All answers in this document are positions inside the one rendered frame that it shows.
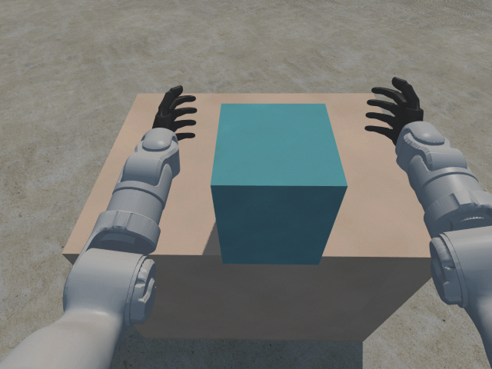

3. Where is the robot right hand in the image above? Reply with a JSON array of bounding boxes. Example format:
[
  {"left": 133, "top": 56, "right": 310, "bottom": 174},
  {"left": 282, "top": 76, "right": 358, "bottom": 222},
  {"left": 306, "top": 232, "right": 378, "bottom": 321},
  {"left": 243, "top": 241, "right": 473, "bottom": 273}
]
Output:
[{"left": 364, "top": 77, "right": 424, "bottom": 146}]

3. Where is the robot right forearm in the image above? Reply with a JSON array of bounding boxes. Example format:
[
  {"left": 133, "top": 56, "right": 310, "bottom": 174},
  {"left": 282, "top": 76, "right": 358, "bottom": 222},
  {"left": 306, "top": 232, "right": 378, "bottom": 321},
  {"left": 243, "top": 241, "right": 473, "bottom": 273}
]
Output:
[{"left": 395, "top": 121, "right": 492, "bottom": 239}]

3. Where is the carton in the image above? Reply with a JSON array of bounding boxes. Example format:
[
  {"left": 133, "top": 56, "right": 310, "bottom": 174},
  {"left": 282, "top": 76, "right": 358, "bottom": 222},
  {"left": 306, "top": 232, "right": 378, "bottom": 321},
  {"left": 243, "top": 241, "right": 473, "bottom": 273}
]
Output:
[{"left": 211, "top": 104, "right": 347, "bottom": 265}]

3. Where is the robot left hand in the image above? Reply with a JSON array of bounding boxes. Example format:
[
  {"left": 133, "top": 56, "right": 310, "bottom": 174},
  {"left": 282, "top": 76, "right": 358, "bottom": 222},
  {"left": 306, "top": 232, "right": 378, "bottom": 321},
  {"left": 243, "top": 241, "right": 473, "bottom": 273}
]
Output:
[{"left": 152, "top": 85, "right": 197, "bottom": 141}]

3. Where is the left robot upper arm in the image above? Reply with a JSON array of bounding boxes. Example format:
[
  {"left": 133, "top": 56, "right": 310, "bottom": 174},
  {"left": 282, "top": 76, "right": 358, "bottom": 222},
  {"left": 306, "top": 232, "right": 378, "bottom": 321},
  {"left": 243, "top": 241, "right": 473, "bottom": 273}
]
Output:
[{"left": 0, "top": 248, "right": 156, "bottom": 369}]

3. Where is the robot left forearm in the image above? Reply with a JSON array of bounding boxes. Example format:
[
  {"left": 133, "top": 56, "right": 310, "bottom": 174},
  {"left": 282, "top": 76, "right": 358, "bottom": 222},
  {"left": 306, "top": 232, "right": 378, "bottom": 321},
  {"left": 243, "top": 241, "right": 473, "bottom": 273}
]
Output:
[{"left": 63, "top": 128, "right": 180, "bottom": 311}]

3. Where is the right robot upper arm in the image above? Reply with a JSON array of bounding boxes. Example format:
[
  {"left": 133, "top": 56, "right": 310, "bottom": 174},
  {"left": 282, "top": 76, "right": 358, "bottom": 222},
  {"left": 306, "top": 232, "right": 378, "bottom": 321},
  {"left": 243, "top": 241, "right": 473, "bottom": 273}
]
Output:
[{"left": 429, "top": 226, "right": 492, "bottom": 369}]

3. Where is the pedestal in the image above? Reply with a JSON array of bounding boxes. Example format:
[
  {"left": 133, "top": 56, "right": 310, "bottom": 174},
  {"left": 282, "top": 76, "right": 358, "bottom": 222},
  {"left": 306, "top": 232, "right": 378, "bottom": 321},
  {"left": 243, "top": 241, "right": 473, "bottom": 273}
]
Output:
[{"left": 62, "top": 93, "right": 432, "bottom": 342}]

